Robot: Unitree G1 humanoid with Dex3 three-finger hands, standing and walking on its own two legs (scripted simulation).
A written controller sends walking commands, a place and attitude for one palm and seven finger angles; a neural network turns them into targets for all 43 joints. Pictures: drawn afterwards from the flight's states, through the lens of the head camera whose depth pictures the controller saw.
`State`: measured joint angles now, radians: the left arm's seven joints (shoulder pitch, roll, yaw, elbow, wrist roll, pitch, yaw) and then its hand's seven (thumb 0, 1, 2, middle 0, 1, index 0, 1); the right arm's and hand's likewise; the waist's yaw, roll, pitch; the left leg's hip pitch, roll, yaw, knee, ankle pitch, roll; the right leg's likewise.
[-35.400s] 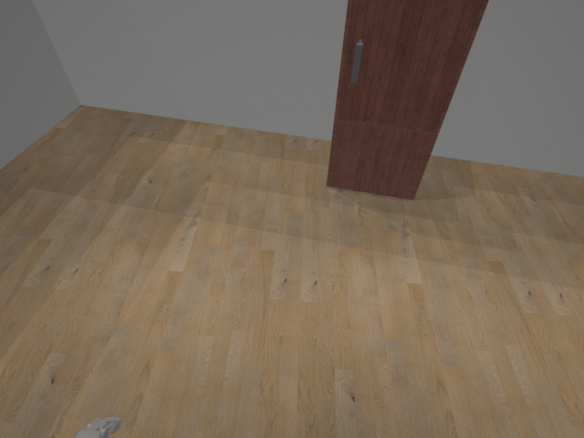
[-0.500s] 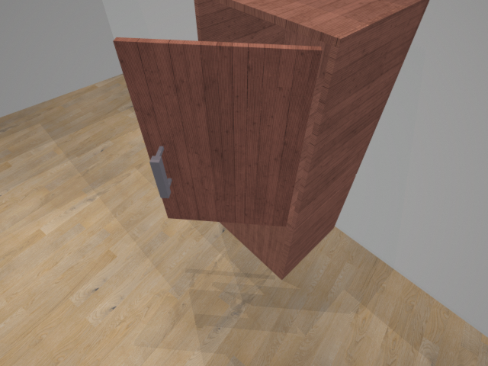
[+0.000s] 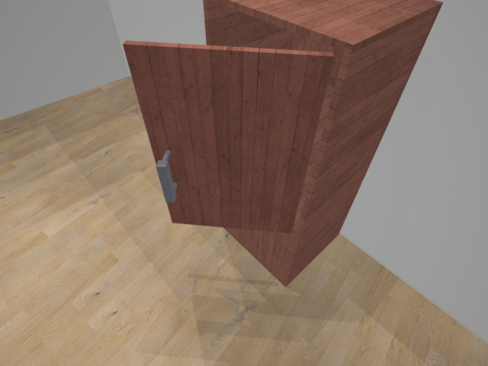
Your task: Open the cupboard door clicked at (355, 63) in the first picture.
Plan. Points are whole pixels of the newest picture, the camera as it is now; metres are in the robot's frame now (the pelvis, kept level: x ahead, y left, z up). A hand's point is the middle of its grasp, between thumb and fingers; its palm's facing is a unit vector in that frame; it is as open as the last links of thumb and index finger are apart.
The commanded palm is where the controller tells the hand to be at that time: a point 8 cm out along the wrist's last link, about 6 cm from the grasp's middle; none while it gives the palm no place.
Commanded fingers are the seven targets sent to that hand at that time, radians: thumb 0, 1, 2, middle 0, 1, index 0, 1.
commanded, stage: shuffle to correct the standing spot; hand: left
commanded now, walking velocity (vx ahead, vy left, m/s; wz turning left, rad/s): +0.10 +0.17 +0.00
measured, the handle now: (169, 176) +0.58 +0.25 -0.09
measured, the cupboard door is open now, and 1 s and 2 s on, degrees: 42 42 42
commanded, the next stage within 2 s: come to a stop and stand still in 0.10 s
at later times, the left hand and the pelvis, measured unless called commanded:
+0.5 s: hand out of the picture +0.08 +0.24 -0.19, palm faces +0.04 -0.99 -0.16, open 7.3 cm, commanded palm none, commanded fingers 0.00 0.90 0.90 -0.20 -0.30 -0.20 -0.30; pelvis +0.05 +0.07 +0.00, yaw +1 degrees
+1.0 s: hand out of the picture +0.12 +0.20 -0.17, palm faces +0.05 -0.97 -0.24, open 7.3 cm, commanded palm none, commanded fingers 0.00 0.90 0.90 -0.20 -0.30 -0.20 -0.30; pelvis +0.05 +0.02 -0.01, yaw +0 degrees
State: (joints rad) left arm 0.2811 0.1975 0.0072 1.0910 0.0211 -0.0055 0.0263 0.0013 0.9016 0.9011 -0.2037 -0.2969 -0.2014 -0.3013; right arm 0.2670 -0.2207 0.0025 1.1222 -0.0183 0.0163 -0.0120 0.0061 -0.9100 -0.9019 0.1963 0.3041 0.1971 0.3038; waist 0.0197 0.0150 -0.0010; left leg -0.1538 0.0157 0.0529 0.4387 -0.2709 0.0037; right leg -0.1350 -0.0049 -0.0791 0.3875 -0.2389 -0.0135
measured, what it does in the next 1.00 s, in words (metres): steps on the spot: right foot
